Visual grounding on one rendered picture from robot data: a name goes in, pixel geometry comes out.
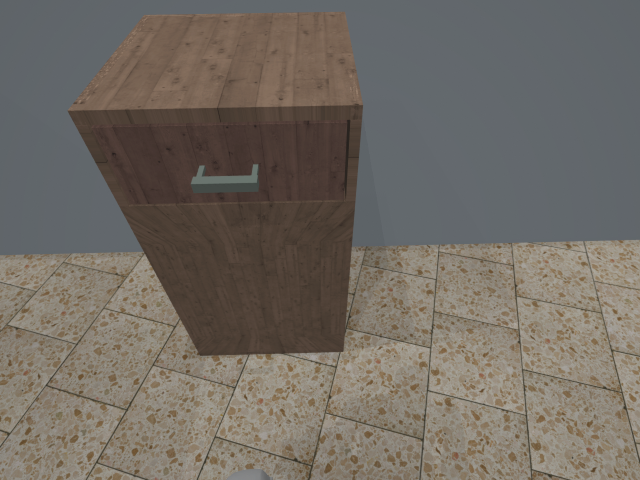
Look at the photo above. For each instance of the cabinet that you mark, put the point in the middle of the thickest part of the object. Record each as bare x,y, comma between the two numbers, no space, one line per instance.
267,277

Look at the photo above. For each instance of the handle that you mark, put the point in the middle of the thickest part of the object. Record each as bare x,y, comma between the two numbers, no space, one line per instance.
220,184

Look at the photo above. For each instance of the drawer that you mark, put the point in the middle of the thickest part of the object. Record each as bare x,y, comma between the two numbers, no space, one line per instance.
298,160

